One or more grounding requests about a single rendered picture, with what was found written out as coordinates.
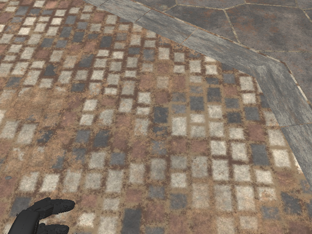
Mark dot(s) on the robot left hand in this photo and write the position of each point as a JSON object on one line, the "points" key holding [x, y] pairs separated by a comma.
{"points": [[27, 221]]}

